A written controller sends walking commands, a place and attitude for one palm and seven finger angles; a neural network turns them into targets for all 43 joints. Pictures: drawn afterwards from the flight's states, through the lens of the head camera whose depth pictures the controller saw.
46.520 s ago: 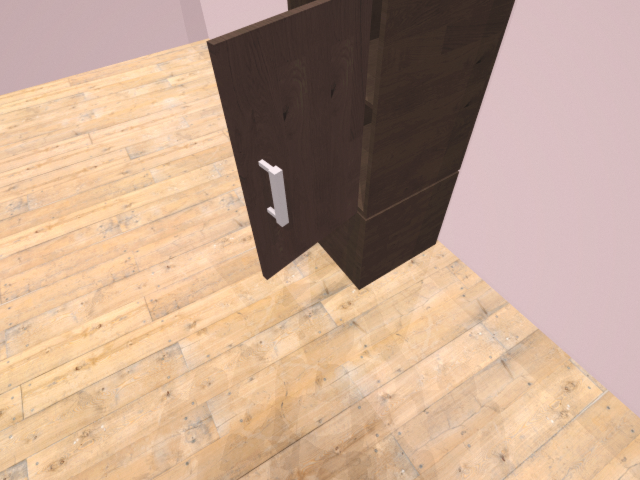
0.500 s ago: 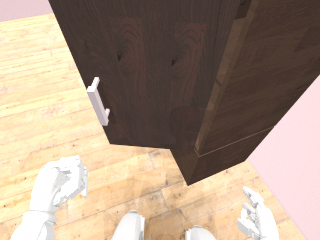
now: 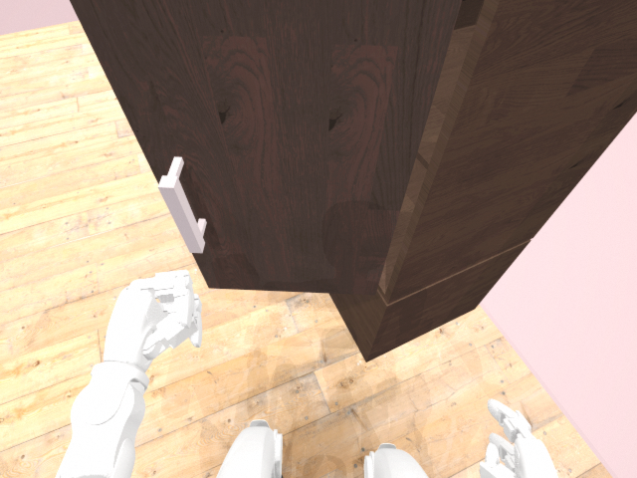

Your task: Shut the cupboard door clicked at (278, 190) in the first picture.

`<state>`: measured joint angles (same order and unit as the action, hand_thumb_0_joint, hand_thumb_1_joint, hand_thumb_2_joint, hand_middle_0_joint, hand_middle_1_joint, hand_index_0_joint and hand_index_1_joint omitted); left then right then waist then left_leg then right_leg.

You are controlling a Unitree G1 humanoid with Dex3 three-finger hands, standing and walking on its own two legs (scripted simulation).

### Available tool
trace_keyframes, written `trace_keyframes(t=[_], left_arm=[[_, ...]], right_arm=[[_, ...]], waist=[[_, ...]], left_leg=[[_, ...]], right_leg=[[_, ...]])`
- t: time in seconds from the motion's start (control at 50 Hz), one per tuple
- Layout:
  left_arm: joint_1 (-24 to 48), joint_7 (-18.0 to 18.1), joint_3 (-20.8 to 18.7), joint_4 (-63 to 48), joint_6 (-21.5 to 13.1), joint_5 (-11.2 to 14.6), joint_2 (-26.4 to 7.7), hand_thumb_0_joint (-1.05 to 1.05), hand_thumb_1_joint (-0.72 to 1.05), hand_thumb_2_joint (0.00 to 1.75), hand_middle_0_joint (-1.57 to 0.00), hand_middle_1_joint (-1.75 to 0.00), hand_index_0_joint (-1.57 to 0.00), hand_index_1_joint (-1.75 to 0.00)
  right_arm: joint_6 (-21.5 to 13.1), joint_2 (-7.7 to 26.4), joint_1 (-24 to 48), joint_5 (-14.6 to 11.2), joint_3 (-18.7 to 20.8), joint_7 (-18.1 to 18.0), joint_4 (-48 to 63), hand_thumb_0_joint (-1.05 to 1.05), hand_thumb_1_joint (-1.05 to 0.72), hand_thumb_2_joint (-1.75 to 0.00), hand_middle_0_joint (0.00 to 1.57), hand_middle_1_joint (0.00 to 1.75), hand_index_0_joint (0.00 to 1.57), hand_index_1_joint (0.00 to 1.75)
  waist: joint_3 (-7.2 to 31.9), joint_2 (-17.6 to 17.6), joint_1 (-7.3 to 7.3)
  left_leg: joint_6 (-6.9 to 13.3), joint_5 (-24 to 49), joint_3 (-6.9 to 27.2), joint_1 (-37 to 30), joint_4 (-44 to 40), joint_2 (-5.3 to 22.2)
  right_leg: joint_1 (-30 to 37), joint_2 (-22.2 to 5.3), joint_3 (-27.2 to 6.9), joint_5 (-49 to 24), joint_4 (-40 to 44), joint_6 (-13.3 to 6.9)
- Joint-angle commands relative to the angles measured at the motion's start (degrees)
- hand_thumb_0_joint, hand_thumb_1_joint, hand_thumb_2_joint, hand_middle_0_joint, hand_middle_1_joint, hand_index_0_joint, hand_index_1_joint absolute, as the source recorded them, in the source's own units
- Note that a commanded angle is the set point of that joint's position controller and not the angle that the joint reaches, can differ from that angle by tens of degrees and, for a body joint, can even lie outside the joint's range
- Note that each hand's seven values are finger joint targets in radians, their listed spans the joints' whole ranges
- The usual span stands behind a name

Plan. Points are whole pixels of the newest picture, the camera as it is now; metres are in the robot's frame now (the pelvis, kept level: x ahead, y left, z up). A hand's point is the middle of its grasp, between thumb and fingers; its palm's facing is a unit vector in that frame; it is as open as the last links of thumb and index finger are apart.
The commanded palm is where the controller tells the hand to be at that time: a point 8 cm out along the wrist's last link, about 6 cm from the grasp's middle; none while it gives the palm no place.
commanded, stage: bring the fist close to the handle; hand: left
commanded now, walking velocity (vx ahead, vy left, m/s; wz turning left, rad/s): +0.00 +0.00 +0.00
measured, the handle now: (187, 208) +0.46 +0.20 +0.05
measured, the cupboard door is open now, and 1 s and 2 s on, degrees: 62 62 47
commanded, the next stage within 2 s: push the door shut along its arc in 0.74 s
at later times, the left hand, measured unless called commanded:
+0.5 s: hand (208, 270) +0.36 +0.15 +0.05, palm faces -0.04 -1.00 -0.03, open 3.1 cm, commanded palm +0.33 +0.21 +0.05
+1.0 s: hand (206, 268) +0.36 +0.16 +0.04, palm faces -0.07 -1.00 -0.05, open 3.1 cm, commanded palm +0.35 +0.21 +0.05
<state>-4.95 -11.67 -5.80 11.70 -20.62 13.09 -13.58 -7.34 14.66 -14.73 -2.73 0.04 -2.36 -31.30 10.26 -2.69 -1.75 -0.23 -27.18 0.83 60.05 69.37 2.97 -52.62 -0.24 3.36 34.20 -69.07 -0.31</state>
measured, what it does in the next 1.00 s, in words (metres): stands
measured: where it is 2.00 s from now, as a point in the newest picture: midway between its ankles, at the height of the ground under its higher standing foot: outside the picture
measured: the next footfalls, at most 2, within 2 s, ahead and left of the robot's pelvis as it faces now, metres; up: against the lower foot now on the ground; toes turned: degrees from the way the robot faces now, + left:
none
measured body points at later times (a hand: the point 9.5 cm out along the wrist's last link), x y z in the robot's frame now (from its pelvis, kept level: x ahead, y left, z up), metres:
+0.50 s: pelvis +0.01 +0.00 +0.01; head +0.09 +0.01 +0.45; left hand +0.35 +0.21 +0.05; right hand +0.14 -0.25 -0.10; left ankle +0.06 +0.12 -0.64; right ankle -0.01 -0.12 -0.64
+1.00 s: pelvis +0.00 +0.00 +0.00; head +0.08 +0.00 +0.45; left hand +0.36 +0.21 +0.05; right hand +0.14 -0.25 -0.10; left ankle +0.06 +0.12 -0.64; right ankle -0.01 -0.12 -0.64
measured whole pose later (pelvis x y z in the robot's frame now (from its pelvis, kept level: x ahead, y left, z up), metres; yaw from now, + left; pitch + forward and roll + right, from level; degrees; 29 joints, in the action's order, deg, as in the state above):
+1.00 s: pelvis +0.00 +0.00 +0.00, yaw -1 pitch +18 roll -2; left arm 13.8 -11.4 -8.8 30.4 -23.6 10.6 -14.4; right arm -2.0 14.2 -13.2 -2.5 -0.1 -1.3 -33.2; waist 9.3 -1.6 -2.8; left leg -0.2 -26.5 -0.2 59.6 67.7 3.1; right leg -53.0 -0.1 2.3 33.4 -68.0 -0.2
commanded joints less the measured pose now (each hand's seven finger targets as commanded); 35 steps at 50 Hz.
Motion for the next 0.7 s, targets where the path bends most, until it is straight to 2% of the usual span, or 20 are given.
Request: trace_keyframes(t=[0.0,0.02,0.04,0.06,0.08,0.1,0.16,0.18,0.22,0.26,0.32,0.34,0.36,0.38,0.42,0.46,0.48,0.56,0.6,0.68], left_arm=[[14.89,2.04,-5.93,-12.62,-5.26,0.69,-8.85,0.0,0.9,0.9,-1.3,-1.5,-1.3,-1.5],[15.5,2.72,-5.8,-12.07,-5.75,0.34,-8.34,0.0,0.9,0.9,-1.3,-1.5,-1.3,-1.5],[15.93,3.29,-5.35,-11.67,-6.07,0.12,-7.66,0.0,0.9,0.9,-1.3,-1.5,-1.3,-1.5],[16.16,4.02,-6.78,-10.37,-6.01,-0.36,-9.21,0.0,0.9,0.9,-1.3,-1.5,-1.3,-1.5],[16.34,4.18,-5.33,-8.94,-5.84,-0.6,-7.27,0.0,0.9,0.9,-1.3,-1.5,-1.3,-1.5],[17.56,4.27,-5.13,-7.62,-5.62,-0.76,-7.23,0.0,0.9,0.9,-1.3,-1.5,-1.3,-1.5],[18.38,3.58,-4.78,-2.54,-4.15,-1.49,-7.19,0.0,0.9,0.9,-1.3,-1.5,-1.3,-1.5],[20.48,3.09,-2.56,-2.68,-3.84,-1.47,-5.3,0.0,0.9,0.9,-1.3,-1.5,-1.3,-1.5],[22.32,2.34,-1.77,-1.87,-3.19,-1.28,-4.79,0.0,0.9,0.9,-1.3,-1.5,-1.3,-1.5],[24.78,2.28,-3.04,-1.65,-3.22,-1.0,-6.02,0.0,0.9,0.9,-1.3,-1.5,-1.3,-1.5],[28.63,2.94,-2.9,-0.39,-4.22,-0.96,-5.38,0.0,0.9,0.9,-1.3,-1.5,-1.3,-1.5],[28.9,3.3,-3.87,-0.22,-4.7,-0.85,-5.88,0.0,0.9,0.9,-1.3,-1.5,-1.3,-1.5],[27.48,3.95,-6.35,0.54,-5.07,-1.27,-8.49,0.0,0.9,0.9,-1.3,-1.5,-1.3,-1.5],[27.42,4.04,-4.98,1.26,-5.41,-1.46,-6.67,0.0,0.9,0.9,-1.3,-1.5,-1.3,-1.5],[25.9,4.42,-6.55,2.17,-6.05,-1.78,-7.9,0.0,0.9,0.9,-1.3,-1.5,-1.3,-1.5],[24.64,4.53,-6.89,1.76,-6.23,-2.18,-8.62,0.0,0.9,0.9,-1.3,-1.5,-1.3,-1.5],[24.97,4.17,-5.62,1.84,-6.17,-2.13,-7.37,0.0,0.9,0.9,-1.3,-1.5,-1.3,-1.5],[24.02,2.77,-7.41,3.36,-5.98,-1.09,-9.1,0.0,0.9,0.9,-1.3,-1.5,-1.3,-1.5],[26.19,1.95,-6.86,2.91,-6.52,-0.55,-8.3,0.0,0.9,0.9,-1.3,-1.5,-1.3,-1.5],[31.31,1.27,-4.12,1.62,-7.79,-0.33,-6.7,0.0,0.9,0.9,-1.3,-1.5,-1.3,-1.5]], right_arm=[[-2.51,7.13,1.83,0.37,3.31,-0.78,7.11,0.0,-0.9,-0.9,0.2,0.3,0.2,0.3],[-2.37,6.98,1.91,0.44,3.26,-0.66,6.95,0.0,-0.9,-0.9,0.2,0.3,0.2,0.3],[-2.24,6.84,2.04,0.49,3.28,-0.46,6.85,0.0,-0.9,-0.9,0.2,0.3,0.2,0.3],[-1.92,7.08,1.41,0.71,3.34,-0.37,6.37,0.0,-0.9,-0.9,0.2,0.3,0.2,0.3],[-1.62,6.8,1.76,0.66,3.27,-0.12,6.49,0.0,-0.9,-0.9,0.2,0.3,0.2,0.3],[-1.24,6.91,1.52,0.64,3.24,0.05,6.25,0.0,-0.9,-0.9,0.2,0.3,0.2,0.3],[-0.26,7.49,0.73,0.58,3.42,0.27,5.93,0.0,-0.9,-0.9,0.2,0.3,0.2,0.3],[0.01,7.38,0.84,0.44,3.28,0.4,6.12,0.0,-0.9,-0.9,0.2,0.3,0.2,0.3],[0.42,7.55,0.51,0.28,3.43,0.41,6.16,0.0,-0.9,-0.9,0.2,0.3,0.2,0.3],[0.66,7.84,-0.08,0.46,3.51,0.23,5.67,0.0,-0.9,-0.9,0.2,0.3,0.2,0.3],[1.02,7.51,0.12,0.45,3.45,0.23,5.29,0.0,-0.9,-0.9,0.2,0.3,0.2,0.3],[1.08,7.42,0.14,0.52,3.49,0.29,5.13,0.0,-0.9,-0.9,0.2,0.3,0.2,0.3],[1.32,7.73,-0.13,0.69,3.57,0.27,4.95,0.0,-0.9,-0.9,0.2,0.3,0.2,0.3],[1.55,7.3,0.16,0.72,3.37,0.54,5.22,0.0,-0.9,-0.9,0.2,0.3,0.2,0.3],[2.11,7.21,0.08,0.75,3.49,0.83,5.35,0.0,-0.9,-0.9,0.2,0.3,0.2,0.3],[2.53,7.43,-0.15,0.9,3.64,1.01,5.56,0.0,-0.9,-0.9,0.2,0.3,0.2,0.3],[2.76,7.11,0.06,0.78,3.45,1.2,5.73,0.0,-0.9,-0.9,0.2,0.3,0.2,0.3],[3.47,7.55,-0.32,0.61,3.68,0.99,5.54,0.0,-0.9,-0.9,0.2,0.3,0.2,0.3],[3.47,7.38,-0.02,0.51,3.69,0.76,5.36,0.0,-0.9,-0.9,0.2,0.3,0.2,0.3],[2.83,7.52,0.24,0.41,3.64,0.35,4.48,0.0,-0.9,-0.9,0.2,0.3,0.2,0.3]], waist=[[16.29,-0.43,-0.37],[16.65,0.19,-0.33],[17.11,-1.07,-0.12],[17.48,-0.36,0.1],[17.26,-0.81,-0.22],[16.81,-0.04,-0.57],[16.28,0.46,-0.58],[16.38,0.45,-1.28],[16.78,0.73,-1.58],[17.83,0.91,-1.54],[17.64,1.82,-1.89],[17.98,1.53,-1.49],[18.0,1.07,-0.62],[18.18,1.0,-0.84],[18.85,1.88,-0.17],[19.92,0.22,0.29],[19.15,-0.34,-0.08],[17.94,3.2,-0.53],[17.99,3.23,-1.13],[17.18,-0.08,-2.39]], left_leg=[[1.8,9.8,1.39,-18.24,-9.2,-1.54],[1.69,10.48,1.54,-18.81,-9.44,-1.44],[1.61,11.16,1.38,-19.3,-9.4,-1.53],[1.6,12.11,1.67,-19.28,-9.29,-1.35],[1.49,11.82,1.41,-19.77,-9.53,-1.42],[1.48,11.52,1.3,-19.36,-9.53,-1.4],[1.46,11.12,1.2,-18.84,-9.69,-1.32],[1.47,11.18,1.18,-19.48,-9.8,-1.42],[1.53,11.55,1.02,-20.23,-9.75,-1.35],[1.56,13.05,1.31,-20.74,-9.36,-1.32],[1.44,13.69,1.38,-21.05,-9.26,-1.25],[1.38,13.76,1.36,-20.86,-9.25,-1.34],[1.3,14.52,1.44,-20.86,-9.29,-1.25],[1.29,14.45,1.25,-21.1,-9.53,-1.43],[1.22,15.14,0.83,-20.81,-9.68,-1.42],[1.28,16.13,0.6,-21.54,-9.56,-1.43],[1.24,16.16,0.42,-21.49,-9.85,-1.56],[1.69,15.02,-0.3,-18.52,-9.35,-1.7],[1.7,14.61,-0.38,-18.22,-9.14,-1.68],[1.64,12.49,0.56,-20.28,-9.03,-1.56]], right_leg=[[2.83,0.98,-1.6,-13.26,11.46,-0.86],[2.63,1.06,-1.2,-13.68,11.01,-0.92],[2.59,0.98,-1.27,-14.21,10.81,-0.98],[2.95,1.14,-1.15,-15.1,10.51,-1.08],[2.43,1.04,-1.04,-14.94,10.61,-0.96],[2.42,1.04,-1.1,-15.03,10.87,-0.85],[2.63,1.21,-1.33,-15.11,11.35,-0.94],[2.54,1.05,-1.19,-15.51,11.47,-0.86],[2.93,1.06,-1.34,-16.31,12.07,-0.76],[3.48,1.05,-1.33,-17.69,11.85,-0.89],[2.86,0.99,-1.23,-18.28,11.6,-0.76],[3.15,0.94,-1.23,-18.3,11.43,-0.79],[3.44,1.12,-1.25,-18.68,11.14,-1.04],[3.41,0.96,-1.23,-18.82,11.09,-0.92],[4.51,1.08,-1.39,-19.7,10.92,-0.9],[4.98,1.11,-1.65,-20.69,10.8,-0.97],[5.27,0.96,-1.62,-21.16,11.07,-0.96],[7.52,1.13,-2.53,-22.31,12.07,-0.6],[7.2,0.95,-2.57,-22.29,11.95,-0.39],[3.72,0.98,-2.24,-18.3,12.21,-0.69]])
